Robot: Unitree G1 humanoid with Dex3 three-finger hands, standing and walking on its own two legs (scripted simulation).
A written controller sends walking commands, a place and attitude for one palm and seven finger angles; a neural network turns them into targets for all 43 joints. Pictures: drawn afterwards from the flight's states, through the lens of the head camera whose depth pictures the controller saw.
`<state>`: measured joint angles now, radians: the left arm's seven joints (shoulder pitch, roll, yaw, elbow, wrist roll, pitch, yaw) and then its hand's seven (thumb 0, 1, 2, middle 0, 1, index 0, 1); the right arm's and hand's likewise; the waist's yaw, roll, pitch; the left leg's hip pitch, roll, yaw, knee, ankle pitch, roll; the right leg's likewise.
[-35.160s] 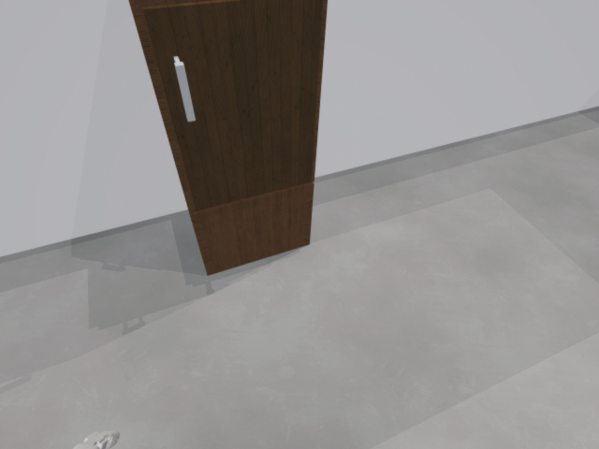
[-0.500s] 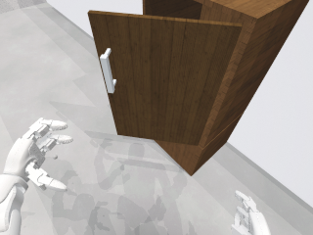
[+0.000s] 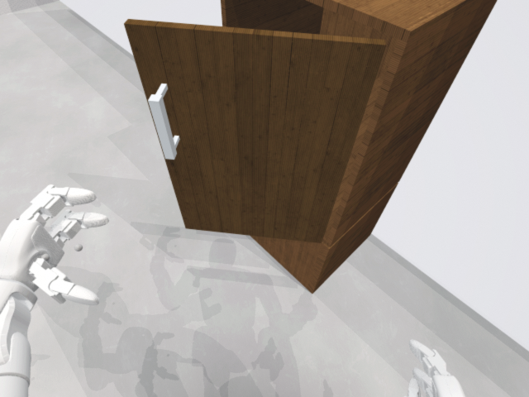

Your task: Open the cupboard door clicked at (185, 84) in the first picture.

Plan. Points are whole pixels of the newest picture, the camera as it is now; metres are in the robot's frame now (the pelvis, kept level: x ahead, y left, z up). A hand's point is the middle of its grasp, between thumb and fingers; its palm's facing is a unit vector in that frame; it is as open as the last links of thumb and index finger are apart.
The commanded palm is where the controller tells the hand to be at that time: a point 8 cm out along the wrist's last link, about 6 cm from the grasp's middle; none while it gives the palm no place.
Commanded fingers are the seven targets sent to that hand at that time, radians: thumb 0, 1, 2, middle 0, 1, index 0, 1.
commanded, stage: raise the hand with hooked fingers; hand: left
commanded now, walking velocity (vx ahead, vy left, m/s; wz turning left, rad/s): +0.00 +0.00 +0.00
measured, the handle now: (166, 123) +0.57 +0.22 +0.07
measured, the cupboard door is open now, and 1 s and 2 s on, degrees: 40 40 40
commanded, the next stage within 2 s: move the hooked fingers beside the handle in 0.18 s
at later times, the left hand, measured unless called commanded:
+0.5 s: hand (82, 231) +0.32 +0.28 +0.08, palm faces -0.03 -1.00 -0.02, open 14.0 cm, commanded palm +0.30 +0.32 +0.09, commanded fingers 0.00 -0.50 0.30 -0.30 -1.20 -0.30 -1.20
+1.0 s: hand (98, 189) +0.39 +0.29 +0.08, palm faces -0.04 -1.00 -0.01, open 14.0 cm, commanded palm +0.38 +0.33 +0.08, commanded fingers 0.00 -0.50 0.30 -0.30 -1.20 -0.30 -1.20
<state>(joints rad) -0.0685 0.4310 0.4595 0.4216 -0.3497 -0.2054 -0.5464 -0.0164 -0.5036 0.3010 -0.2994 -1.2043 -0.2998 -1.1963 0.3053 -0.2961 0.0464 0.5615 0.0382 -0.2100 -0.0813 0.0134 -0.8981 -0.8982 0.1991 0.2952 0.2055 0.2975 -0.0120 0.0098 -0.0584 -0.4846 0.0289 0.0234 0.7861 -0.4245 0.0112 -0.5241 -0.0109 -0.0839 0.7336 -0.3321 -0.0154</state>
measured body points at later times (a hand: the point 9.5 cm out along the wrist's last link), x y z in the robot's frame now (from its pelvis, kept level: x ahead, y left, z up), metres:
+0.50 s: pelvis -0.01 +0.01 +0.00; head +0.04 +0.02 +0.45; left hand +0.31 +0.33 +0.09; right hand +0.15 -0.24 -0.08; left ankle -0.02 +0.11 -0.71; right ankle +0.02 -0.11 -0.71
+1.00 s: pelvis +0.00 +0.01 -0.01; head +0.08 +0.03 +0.44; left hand +0.39 +0.34 +0.08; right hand +0.08 -0.27 -0.10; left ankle -0.02 +0.11 -0.71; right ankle +0.02 -0.11 -0.71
